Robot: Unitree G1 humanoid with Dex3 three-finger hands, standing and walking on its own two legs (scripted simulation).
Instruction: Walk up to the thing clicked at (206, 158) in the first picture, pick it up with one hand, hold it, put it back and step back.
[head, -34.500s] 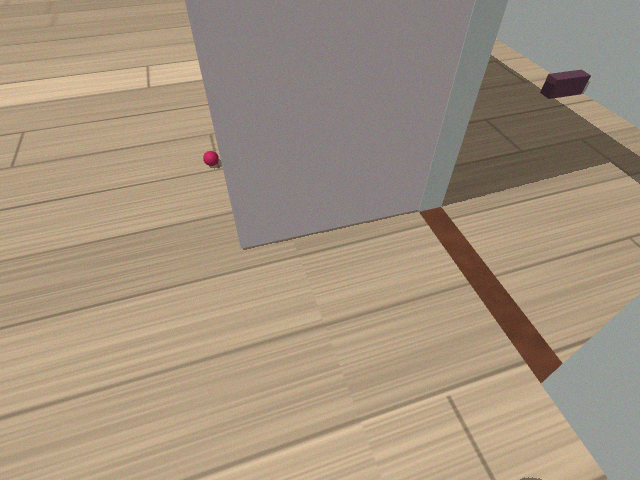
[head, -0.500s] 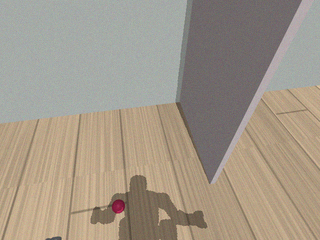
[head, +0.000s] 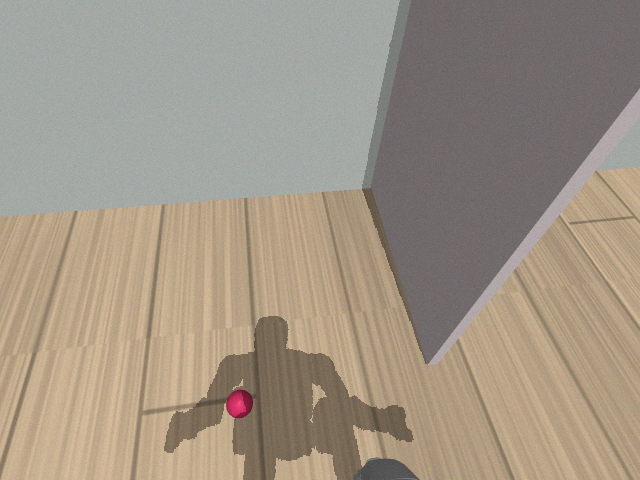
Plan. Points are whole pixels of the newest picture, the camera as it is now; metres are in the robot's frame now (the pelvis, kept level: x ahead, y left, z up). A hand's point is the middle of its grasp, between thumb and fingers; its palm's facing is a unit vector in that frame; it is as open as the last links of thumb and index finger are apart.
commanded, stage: walk up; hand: left
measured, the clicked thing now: (239, 403) +0.40 +0.20 -0.73
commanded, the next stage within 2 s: none
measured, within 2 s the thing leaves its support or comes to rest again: neither
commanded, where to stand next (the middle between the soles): +0.01 -0.02 m, yaw -2 degrees
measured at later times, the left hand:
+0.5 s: hand out of the picture +0.07 +0.24 -0.15, palm faces +0.05 -0.92 -0.39, open 7.3 cm
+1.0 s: hand out of the picture -0.03 +0.27 -0.16, palm faces +0.03 -0.92 -0.38, open 7.3 cm
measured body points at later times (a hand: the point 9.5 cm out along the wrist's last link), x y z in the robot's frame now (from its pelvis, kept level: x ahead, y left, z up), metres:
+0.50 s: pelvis -0.05 -0.02 -0.02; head -0.02 -0.03 +0.42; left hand +0.07 +0.29 -0.12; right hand +0.03 -0.34 -0.15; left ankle -0.09 +0.10 -0.74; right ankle +0.08 -0.13 -0.74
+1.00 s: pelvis -0.05 +0.00 -0.02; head -0.03 +0.00 +0.43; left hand -0.03 +0.32 -0.14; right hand +0.06 -0.32 -0.13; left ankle +0.00 +0.12 -0.74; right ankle -0.01 -0.15 -0.74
